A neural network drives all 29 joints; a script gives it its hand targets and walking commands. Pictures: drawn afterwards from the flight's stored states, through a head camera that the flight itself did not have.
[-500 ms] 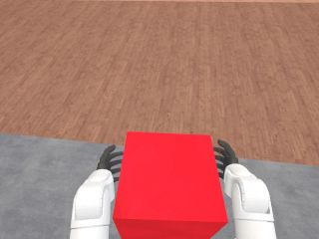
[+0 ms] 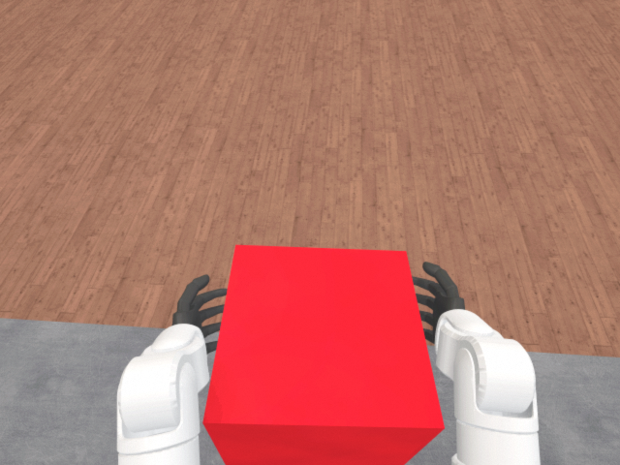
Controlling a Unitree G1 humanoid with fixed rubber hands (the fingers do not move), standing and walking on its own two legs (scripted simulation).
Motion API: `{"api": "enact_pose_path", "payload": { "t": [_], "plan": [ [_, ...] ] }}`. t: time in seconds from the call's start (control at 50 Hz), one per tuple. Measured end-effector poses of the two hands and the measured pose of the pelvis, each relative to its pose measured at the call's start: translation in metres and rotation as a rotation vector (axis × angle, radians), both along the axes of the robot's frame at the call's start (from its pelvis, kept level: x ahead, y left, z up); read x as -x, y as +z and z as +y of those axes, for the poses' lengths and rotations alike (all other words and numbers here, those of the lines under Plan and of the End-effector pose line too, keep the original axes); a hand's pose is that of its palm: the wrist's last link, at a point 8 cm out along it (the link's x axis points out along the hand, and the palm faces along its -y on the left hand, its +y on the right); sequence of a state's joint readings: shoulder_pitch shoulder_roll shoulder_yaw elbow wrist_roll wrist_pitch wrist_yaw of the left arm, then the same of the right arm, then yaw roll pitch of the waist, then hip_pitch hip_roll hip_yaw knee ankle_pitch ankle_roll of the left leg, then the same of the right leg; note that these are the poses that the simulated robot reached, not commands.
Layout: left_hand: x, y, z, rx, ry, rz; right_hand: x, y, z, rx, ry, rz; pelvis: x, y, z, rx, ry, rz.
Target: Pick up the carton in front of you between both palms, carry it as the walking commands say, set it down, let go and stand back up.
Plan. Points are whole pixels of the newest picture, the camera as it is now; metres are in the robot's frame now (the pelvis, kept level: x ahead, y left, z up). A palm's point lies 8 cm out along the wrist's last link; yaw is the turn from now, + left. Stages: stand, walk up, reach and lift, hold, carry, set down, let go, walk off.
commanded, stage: carry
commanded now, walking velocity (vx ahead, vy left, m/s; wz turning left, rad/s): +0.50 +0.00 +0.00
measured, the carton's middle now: (315, 369) +0.26 +0.00 +0.01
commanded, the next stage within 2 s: none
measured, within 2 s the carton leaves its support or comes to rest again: neither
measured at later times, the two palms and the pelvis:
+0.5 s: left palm (215, 163) +0.61 +0.16 +0.10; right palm (381, 151) +0.61 -0.14 +0.11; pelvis +0.34 +0.01 -0.01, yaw +0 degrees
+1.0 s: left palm (238, 49) +1.04 +0.14 +0.15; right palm (356, 44) +1.05 -0.15 +0.15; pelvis +0.66 -0.01 -0.02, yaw +1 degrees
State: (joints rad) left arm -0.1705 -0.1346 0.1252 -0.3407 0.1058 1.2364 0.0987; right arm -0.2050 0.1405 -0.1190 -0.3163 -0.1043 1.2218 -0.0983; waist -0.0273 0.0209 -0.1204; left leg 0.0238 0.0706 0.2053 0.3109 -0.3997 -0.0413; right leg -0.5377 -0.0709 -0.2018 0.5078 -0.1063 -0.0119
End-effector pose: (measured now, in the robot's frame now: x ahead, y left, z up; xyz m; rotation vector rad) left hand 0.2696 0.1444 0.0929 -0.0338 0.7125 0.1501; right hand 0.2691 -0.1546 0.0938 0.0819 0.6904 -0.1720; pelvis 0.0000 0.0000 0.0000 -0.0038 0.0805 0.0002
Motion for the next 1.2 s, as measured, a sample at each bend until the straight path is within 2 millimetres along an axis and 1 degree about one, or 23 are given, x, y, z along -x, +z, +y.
{"api": "enact_pose_path", "payload": {
  "t": [0.04,0.06,0.1,0.14,0.22,0.26,0.32,0.42,0.46,0.5,0.54,0.62,0.68,0.76,0.82,0.9,0.96,1.0,1.04,1.1,1.14,1.2],
  "plan": [
    [-0.030,-0.008,-0.007,-0.012,0.010,-0.012,-0.034,-0.011,-0.007,-0.009,0.012,-0.013,-0.031,-0.012,-0.010,0.011,0.012,-0.011],
    [-0.043,-0.012,-0.010,-0.019,0.014,-0.004,-0.049,-0.017,-0.010,-0.014,0.018,-0.004,-0.043,-0.013,-0.014,0.018,0.018,-0.010],
    [-0.063,-0.020,-0.012,-0.022,0.028,0.039,-0.074,-0.025,-0.012,-0.015,0.033,0.038,-0.065,-0.009,-0.021,0.013,0.035,-0.003],
    [-0.079,-0.024,-0.012,-0.021,0.047,0.079,-0.096,-0.028,-0.012,-0.011,0.055,0.078,-0.085,-0.001,-0.026,0.003,0.046,0.004],
    [-0.117,-0.019,-0.010,-0.024,0.075,0.096,-0.144,-0.022,-0.008,-0.002,0.094,0.094,-0.131,0.013,-0.030,-0.017,0.045,0.014],
    [-0.141,-0.013,-0.008,-0.025,0.080,0.080,-0.170,-0.016,-0.007,0.003,0.103,0.078,-0.157,0.018,-0.030,-0.025,0.040,0.017],
    [-0.182,-0.004,-0.007,-0.027,0.074,0.046,-0.208,-0.008,-0.005,0.012,0.099,0.043,-0.198,0.019,-0.027,-0.029,0.033,0.016],
    [-0.262,0.006,0.000,-0.017,0.044,-0.033,-0.278,0.005,0.001,0.019,0.065,-0.034,-0.274,0.010,-0.013,-0.017,0.025,0.001],
    [-0.299,0.010,0.006,-0.002,0.034,-0.077,-0.310,0.011,0.006,0.021,0.047,-0.078,-0.307,0.001,-0.005,-0.010,0.016,-0.009],
    [-0.339,0.012,0.013,0.016,0.024,-0.131,-0.345,0.017,0.013,0.021,0.026,-0.132,-0.340,-0.012,0.005,-0.009,0.002,-0.024],
    [-0.377,0.013,0.018,0.025,0.006,-0.147,-0.379,0.022,0.018,0.025,0.007,-0.147,-0.366,-0.016,0.012,-0.023,-0.007,-0.027],
    [-0.445,0.026,0.021,0.025,-0.031,-0.105,-0.435,0.034,0.021,0.030,-0.030,-0.106,-0.406,-0.003,0.022,-0.006,-0.023,-0.015],
    [-0.495,0.042,0.019,0.028,-0.051,-0.102,-0.480,0.050,0.020,0.048,-0.041,-0.101,-0.438,0.007,0.026,0.006,-0.021,-0.007],
    [-0.563,0.061,0.017,0.011,-0.063,-0.110,-0.548,0.071,0.017,0.066,-0.027,-0.108,-0.486,0.013,0.025,0.013,-0.012,0.005],
    [-0.613,0.070,0.014,-0.009,-0.062,-0.102,-0.603,0.079,0.014,0.074,-0.005,-0.100,-0.525,0.013,0.021,0.011,-0.004,0.010],
    [-0.683,0.072,0.008,-0.042,-0.055,-0.077,-0.681,0.078,0.008,0.076,0.030,-0.075,-0.585,0.003,0.010,0.000,0.004,0.011],
    [-0.737,0.069,0.002,-0.069,-0.037,-0.063,-0.742,0.069,0.002,0.065,0.061,-0.064,-0.633,-0.012,-0.001,0.001,0.016,0.002],
    [-0.768,0.062,0.000,-0.084,-0.021,-0.040,-0.780,0.059,0.000,0.054,0.084,-0.043,-0.658,-0.016,-0.006,0.011,0.012,0.004],
    [-0.793,0.051,0.001,-0.079,-0.002,0.008,-0.810,0.048,0.001,0.043,0.098,0.004,-0.680,-0.012,-0.010,0.009,0.008,0.010],
    [-0.825,0.037,0.005,-0.051,0.036,0.064,-0.849,0.037,0.006,0.024,0.097,0.061,-0.712,0.001,-0.015,-0.002,0.008,0.024],
    [-0.846,0.035,0.009,-0.030,0.064,0.061,-0.875,0.036,0.010,0.003,0.090,0.060,-0.734,0.007,-0.015,-0.010,0.008,0.031],
    [-0.883,0.040,0.015,-0.007,0.098,0.005,-0.913,0.040,0.016,-0.021,0.079,0.005,-0.773,0.013,-0.013,-0.016,0.003,0.038]
  ]
}}
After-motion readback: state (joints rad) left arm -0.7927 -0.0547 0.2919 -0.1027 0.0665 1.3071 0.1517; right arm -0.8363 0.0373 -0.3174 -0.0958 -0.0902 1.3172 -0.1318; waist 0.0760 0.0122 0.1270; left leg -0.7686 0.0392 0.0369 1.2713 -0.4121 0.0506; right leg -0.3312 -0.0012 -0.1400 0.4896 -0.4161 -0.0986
